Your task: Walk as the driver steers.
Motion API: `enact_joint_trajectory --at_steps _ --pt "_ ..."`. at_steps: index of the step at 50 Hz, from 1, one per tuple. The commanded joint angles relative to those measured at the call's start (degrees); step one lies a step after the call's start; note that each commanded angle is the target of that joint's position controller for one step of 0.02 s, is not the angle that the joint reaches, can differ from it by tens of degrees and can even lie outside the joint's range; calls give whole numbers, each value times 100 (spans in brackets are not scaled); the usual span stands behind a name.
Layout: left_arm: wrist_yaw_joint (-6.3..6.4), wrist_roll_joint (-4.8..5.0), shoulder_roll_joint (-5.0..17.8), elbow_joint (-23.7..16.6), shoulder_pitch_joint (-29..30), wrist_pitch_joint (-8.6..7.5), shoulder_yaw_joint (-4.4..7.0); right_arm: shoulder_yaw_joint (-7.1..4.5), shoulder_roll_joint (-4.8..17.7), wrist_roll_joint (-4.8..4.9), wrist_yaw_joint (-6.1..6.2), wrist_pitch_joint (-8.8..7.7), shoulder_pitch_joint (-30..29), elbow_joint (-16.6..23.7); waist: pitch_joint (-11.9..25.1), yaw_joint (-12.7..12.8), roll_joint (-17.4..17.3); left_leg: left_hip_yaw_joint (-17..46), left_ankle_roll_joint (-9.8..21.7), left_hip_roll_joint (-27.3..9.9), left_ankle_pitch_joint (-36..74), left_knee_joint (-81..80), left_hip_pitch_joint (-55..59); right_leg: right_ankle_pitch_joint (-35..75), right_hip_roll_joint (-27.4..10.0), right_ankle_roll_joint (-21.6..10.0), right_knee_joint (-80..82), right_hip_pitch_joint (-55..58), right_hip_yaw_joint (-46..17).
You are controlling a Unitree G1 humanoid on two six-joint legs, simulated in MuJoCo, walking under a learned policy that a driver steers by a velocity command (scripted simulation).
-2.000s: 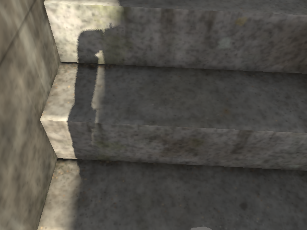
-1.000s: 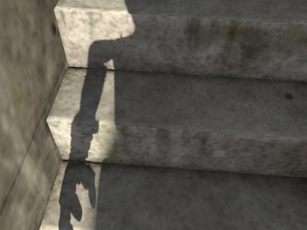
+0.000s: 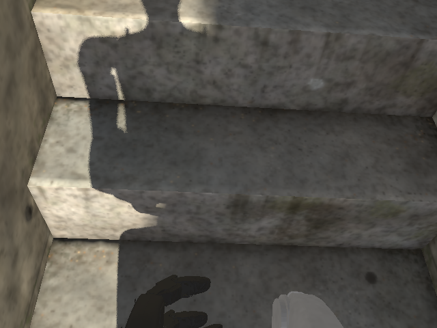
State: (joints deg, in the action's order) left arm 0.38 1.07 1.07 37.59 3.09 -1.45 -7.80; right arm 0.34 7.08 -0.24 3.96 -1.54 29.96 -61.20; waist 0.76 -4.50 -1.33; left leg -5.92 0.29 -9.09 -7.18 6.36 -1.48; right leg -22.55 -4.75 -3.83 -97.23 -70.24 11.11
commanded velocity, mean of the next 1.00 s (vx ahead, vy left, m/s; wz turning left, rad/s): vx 0.50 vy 0.00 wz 0.00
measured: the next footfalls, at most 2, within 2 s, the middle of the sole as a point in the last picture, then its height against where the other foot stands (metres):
right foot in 0.04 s outside the picture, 0.21 m higher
left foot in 0.50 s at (180, 294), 0.21 m higher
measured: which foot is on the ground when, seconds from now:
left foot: down 0.00-0.06, up 0.08-0.48, down 0.50-0.92, up 0.94-1.00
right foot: up 0.00-0.02, down 0.04-0.52, up 0.54-0.90, down 0.92-1.00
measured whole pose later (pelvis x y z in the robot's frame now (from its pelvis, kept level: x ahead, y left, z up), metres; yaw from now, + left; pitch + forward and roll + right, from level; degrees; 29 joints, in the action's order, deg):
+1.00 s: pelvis +0.54 -0.11 +0.49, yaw +1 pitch +3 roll -2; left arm -0.2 -2.2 7.7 44.9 -4.1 -2.6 -3.5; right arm -1.0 10.4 0.9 -1.7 -7.1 24.6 -63.7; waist 5.0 0.7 -0.3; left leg 7.8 6.2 -1.5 0.9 72.7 -24.6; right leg -31.6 0.4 -4.3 -68.2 -40.6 6.5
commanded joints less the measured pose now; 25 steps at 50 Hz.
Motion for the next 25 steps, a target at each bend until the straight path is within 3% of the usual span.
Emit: enact_joint_trajectory --at_steps 1,2,3,4,5,6,7,8,9,10,12,13,15,16,17,18,19,20,21,22,23,24,25 --pt "-79 -133 1170 -501 -898 -73 561 -455 2218 148 58 -193 103 133 1923 1381 -1825 105 1507 -1184 11939 1675 626 -1480 997 -425 2256 4074 33" --pt "-50 -373 1577 -322 -1687 -10 747 -557 2400 250 -31 -304 -443 317 2349 1766 -1774 188 1454 -1132 11697 2845 711 -1556 906 -539 3584 4933 -818" --pt "-32 -529 2375 180 -3099 164 1061 -558 2272 188 -91 -559 -987 543 2762 2264 -640 665 1279 -927 9084 4891 -819 -1129 -40 -1004 5102 6756 -3296" --pt "145 -439 2750 998 -3879 294 1242 -420 1121 71 -397 -736 -1037 517 2846 1871 2181 1626 791 1297 625 7809 -3858 -1548 -1467 -2042 7745 7866 -7440" --pt "176 -480 2114 1130 -4127 93 1085 -392 450 19 -566 -860 -1166 468 2649 1896 1106 3382 781 1637 -127 10978 -5111 -2494 -1915 -1879 8190 7543 -8462" --pt "101 -138 1675 1486 -3502 -78 979 -205 -83 47 -639 -877 -2115 1209 973 1439 711 2825 865 1461 -263 12176 -6255 -2653 -1786 -1387 8010 6376 -7156" --pt "-77 -127 1374 1855 -2990 -195 928 41 -499 62 -523 -794 -2650 1719 -271 1010 364 2337 945 1344 -190 12565 -6665 -1950 -1480 -950 7791 5420 -5460" --pt "-219 -188 762 2173 -2634 -246 808 169 -630 39 -405 -709 -2493 1952 -757 554 -41 2273 993 1314 87 12796 -6840 -1120 -1034 -519 7438 4872 -4146" --pt "-326 -305 326 2286 -2310 -260 690 235 -600 156 -358 -591 -2043 1966 -823 239 -104 2317 1080 1291 254 13206 -6838 -442 -833 -91 7256 4533 -3278" --pt "-388 -320 319 2317 -2138 -234 659 358 -703 226 -344 -516 -1736 2018 -848 64 21 2317 1103 1252 541 13301 -7248 581 -667 286 7167 4583 -2451" --pt "-406 -398 504 2181 -1568 -199 611 414 -591 354 -328 -292 -1416 2034 -1078 -381 243 2005 890 1158 794 12269 -7218 1212 -265 623 7423 3711 -1013" --pt "-379 -392 802 2157 -1504 -232 595 465 -605 321 -239 -169 -1664 2110 -1171 -396 562 1515 749 1257 962 11969 -7093 1521 -134 496 7741 3197 -616" --pt "-297 -325 1090 2398 -2174 -304 544 510 -548 193 -134 -72 -2079 2131 -998 -102 698 926 563 1276 1203 12132 -7312 1758 -153 93 7942 3345 -669" --pt "-264 -186 1257 2481 -2470 -291 599 520 -456 155 -139 -101 -2377 2231 -817 54 681 629 480 1212 1212 11378 -7173 1473 -97 34 8065 3493 -693" --pt "-181 -94 1361 2698 -3205 -228 651 590 -526 121 -129 -103 -3087 2449 -756 448 819 347 436 1111 818 11144 -7562 1665 -306 -132 8421 4067 -1097" --pt "-64 -57 1616 2796 -3720 -192 765 638 -475 141 -162 -94 -3767 2690 -708 759 779 -331 333 979 374 10391 -7524 2062 -557 -230 8972 4484 -1255" --pt "73 -70 1679 3007 -4204 -108 824 756 -705 86 -190 -83 -4200 2869 -274 910 1074 -625 295 558 -190 10346 -7298 2518 -909 -518 9428 5381 -1482" --pt "146 8 1578 3054 -3909 -101 794 688 -437 165 -234 -71 -4327 2904 -217 798 1006 -1016 465 553 -361 9376 -6417 3980 -698 -312 9563 5421 -891" --pt "227 78 1867 2983 -3720 -124 826 705 -377 140 -265 -129 -4371 3022 263 519 1493 -1189 652 772 -1465 8080 -4831 7375 -812 -424 9426 5476 -651" --pt "256 -92 2074 3066 -3957 -147 830 620 -310 127 -286 -137 -4171 3052 1055 268 1812 -1168 805 1070 -2419 8263 -3847 11730 -998 -585 8496 6111 -487" --pt "273 -177 2638 3046 -3940 -179 991 461 77 99 -325 -68 -3215 2835 1672 -249 2163 -936 891 1276 -2920 7550 -3434 13477 -1262 -834 7772 7177 -623" --pt "239 -54 2923 2975 -3758 -212 1093 330 411 52 -359 -49 -2529 2663 2065 -599 2010 -487 924 1303 -3036 6327 -2706 13611 -1422 -1004 6970 7702 -654" --pt "250 -22 2979 2614 -2983 -276 1161 123 799 -29 -385 -25 -1697 2203 2146 -991 1909 315 1009 1143 -2864 5101 -1664 12920 -1321 -966 5932 7446 -680"
Velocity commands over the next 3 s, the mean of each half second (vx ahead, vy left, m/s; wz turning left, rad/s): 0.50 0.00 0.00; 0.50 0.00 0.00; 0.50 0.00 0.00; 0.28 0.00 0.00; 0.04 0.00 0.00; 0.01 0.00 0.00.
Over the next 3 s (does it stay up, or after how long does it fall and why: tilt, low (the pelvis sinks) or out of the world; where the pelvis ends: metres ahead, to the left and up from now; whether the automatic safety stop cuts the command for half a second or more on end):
stays up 1.10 -0.11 1.00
